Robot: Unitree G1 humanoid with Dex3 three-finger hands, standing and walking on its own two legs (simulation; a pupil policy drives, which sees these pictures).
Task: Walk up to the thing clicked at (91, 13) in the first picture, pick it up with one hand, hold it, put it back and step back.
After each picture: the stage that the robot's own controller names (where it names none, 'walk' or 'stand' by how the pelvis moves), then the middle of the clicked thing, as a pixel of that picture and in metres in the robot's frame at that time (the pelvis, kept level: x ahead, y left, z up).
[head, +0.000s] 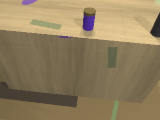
stand; (88, 19) +0.82 -0.04 -0.04
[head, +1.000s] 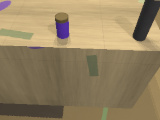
walk; (62, 26) +0.70 +0.13 -0.01
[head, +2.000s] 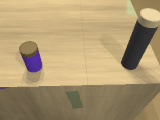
stand; (31, 57) +0.47 +0.21 +0.00
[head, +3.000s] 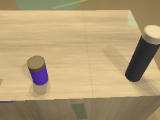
stand; (38, 71) +0.44 +0.18 -0.04
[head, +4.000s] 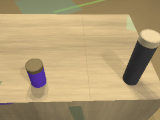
stand; (36, 73) +0.44 +0.19 -0.04
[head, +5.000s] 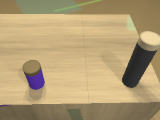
stand; (34, 75) +0.42 +0.20 -0.04
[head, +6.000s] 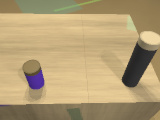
stand; (34, 75) +0.42 +0.20 -0.04
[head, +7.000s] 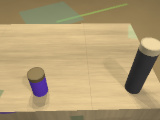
rise first; (38, 82) +0.41 +0.20 -0.04
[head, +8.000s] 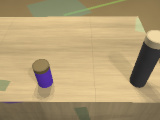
go down; (43, 73) +0.44 +0.19 -0.04
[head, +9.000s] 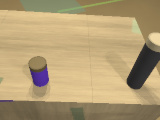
go down; (39, 72) +0.44 +0.18 -0.03
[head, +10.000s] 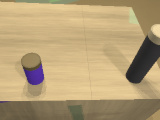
go down; (33, 69) +0.42 +0.18 -0.01
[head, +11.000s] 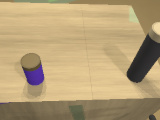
close in; (33, 70) +0.42 +0.17 -0.01
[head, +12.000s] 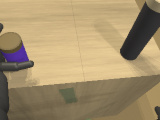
close; (14, 52) +0.44 +0.19 +0.04
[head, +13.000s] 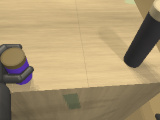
lift; (18, 67) +0.39 +0.19 +0.03
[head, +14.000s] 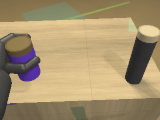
lift; (24, 59) +0.34 +0.17 +0.18
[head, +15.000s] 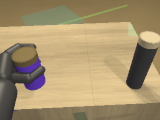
hold; (30, 69) +0.33 +0.16 +0.15
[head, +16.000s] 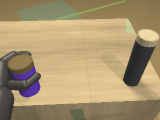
hold; (25, 76) +0.32 +0.18 +0.12
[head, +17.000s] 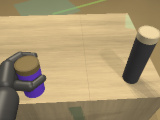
crouch; (30, 77) +0.33 +0.16 +0.10
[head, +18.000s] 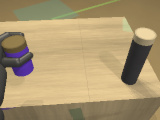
crouch; (19, 56) +0.39 +0.20 +0.14
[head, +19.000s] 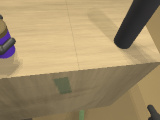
lower; out of the picture +0.48 +0.21 +0.04
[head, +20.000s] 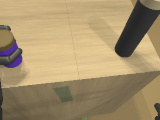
lower; (7, 50) +0.45 +0.20 +0.04
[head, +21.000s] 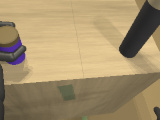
lower; (11, 46) +0.45 +0.20 +0.04
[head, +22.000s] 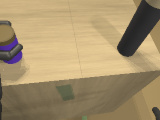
lower; (7, 45) +0.46 +0.20 +0.04
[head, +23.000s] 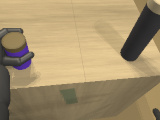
open; (18, 52) +0.44 +0.18 +0.03
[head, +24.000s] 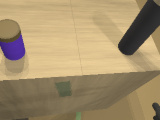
rise; (11, 41) +0.45 +0.18 +0.04
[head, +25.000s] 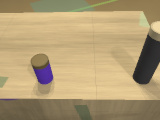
sink last; (42, 69) +0.44 +0.19 +0.00
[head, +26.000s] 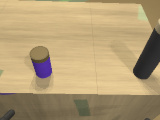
stand; (41, 62) +0.44 +0.17 +0.00
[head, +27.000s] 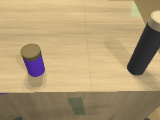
stand; (33, 60) +0.44 +0.19 +0.02
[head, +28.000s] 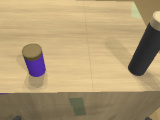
stand; (34, 61) +0.44 +0.18 +0.02
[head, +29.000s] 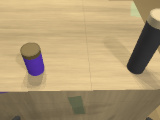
stand; (33, 59) +0.44 +0.19 +0.03
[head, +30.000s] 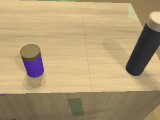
stand; (33, 61) +0.44 +0.18 +0.03
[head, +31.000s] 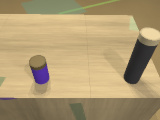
stand; (39, 70) +0.46 +0.19 -0.04
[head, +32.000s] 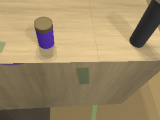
walk; (45, 33) +0.54 +0.14 -0.02
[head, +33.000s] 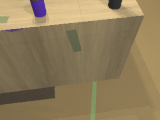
walk; (37, 4) +0.77 +0.24 -0.01
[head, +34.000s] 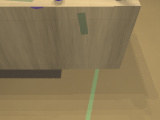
stand; out of the picture +1.05 +0.20 -0.02
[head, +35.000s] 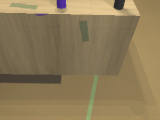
stand; out of the picture +1.05 +0.16 -0.04
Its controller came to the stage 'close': yes
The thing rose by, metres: 0.21
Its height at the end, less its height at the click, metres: +0.00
